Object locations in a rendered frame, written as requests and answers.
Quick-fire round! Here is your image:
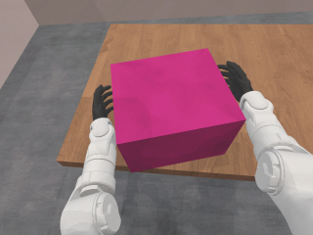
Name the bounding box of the carton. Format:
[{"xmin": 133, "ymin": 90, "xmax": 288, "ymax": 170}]
[{"xmin": 111, "ymin": 48, "xmax": 246, "ymax": 173}]

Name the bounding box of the robot right hand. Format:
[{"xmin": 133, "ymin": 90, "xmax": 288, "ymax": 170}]
[{"xmin": 217, "ymin": 61, "xmax": 253, "ymax": 103}]

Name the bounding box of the robot right upper arm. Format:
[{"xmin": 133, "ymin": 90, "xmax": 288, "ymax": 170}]
[{"xmin": 254, "ymin": 150, "xmax": 313, "ymax": 235}]

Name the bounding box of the robot left upper arm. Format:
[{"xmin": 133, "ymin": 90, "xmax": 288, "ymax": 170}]
[{"xmin": 61, "ymin": 192, "xmax": 121, "ymax": 235}]

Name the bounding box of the robot right forearm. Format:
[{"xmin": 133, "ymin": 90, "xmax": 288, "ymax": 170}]
[{"xmin": 239, "ymin": 91, "xmax": 311, "ymax": 161}]

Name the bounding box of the robot left hand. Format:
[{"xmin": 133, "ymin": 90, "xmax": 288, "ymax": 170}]
[{"xmin": 92, "ymin": 84, "xmax": 113, "ymax": 121}]

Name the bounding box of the table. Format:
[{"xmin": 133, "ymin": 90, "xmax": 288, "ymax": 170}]
[{"xmin": 56, "ymin": 23, "xmax": 313, "ymax": 182}]

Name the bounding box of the robot left forearm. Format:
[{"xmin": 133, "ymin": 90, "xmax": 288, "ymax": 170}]
[{"xmin": 60, "ymin": 117, "xmax": 116, "ymax": 234}]

